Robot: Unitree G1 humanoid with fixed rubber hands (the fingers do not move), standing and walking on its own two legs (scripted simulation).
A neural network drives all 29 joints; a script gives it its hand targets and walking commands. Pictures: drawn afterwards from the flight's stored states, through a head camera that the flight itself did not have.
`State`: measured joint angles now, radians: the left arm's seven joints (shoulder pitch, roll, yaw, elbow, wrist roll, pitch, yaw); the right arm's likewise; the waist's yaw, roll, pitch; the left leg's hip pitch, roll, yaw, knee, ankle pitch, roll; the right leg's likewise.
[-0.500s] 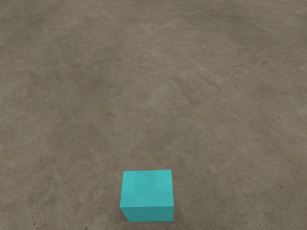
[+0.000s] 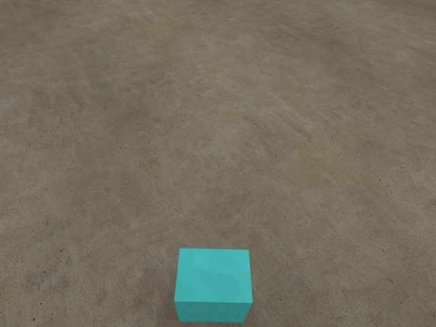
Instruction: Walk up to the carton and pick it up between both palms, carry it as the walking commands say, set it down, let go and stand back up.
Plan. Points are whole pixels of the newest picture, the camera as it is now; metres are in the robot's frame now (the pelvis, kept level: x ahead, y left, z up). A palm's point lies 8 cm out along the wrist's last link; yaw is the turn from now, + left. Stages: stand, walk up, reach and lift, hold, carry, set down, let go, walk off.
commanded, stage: walk up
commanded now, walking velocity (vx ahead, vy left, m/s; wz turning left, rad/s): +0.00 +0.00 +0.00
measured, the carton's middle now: (212, 287) +0.41 +0.01 -0.62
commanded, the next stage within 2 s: stand in 0.44 s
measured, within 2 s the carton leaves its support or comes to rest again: neither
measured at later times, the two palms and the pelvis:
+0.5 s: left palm out of the picture +0.01 +0.22 -0.13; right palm out of the picture +0.03 -0.27 -0.13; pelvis -0.02 -0.02 +0.00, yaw +0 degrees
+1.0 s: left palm out of the picture +0.14 +0.23 -0.12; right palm out of the picture +0.16 -0.26 -0.12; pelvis -0.01 -0.01 -0.01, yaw +0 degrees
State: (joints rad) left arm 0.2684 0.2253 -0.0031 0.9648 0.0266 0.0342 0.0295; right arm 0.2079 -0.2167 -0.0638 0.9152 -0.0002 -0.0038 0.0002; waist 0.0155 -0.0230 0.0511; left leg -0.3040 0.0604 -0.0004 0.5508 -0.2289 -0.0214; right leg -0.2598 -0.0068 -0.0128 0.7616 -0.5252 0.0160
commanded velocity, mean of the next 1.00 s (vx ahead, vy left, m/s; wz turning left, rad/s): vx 0.00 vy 0.00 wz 0.00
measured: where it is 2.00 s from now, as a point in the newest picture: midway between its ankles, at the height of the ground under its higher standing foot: outside the picture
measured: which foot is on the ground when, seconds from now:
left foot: down 0.00-1.00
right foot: up 0.00-0.12, down 0.14-1.00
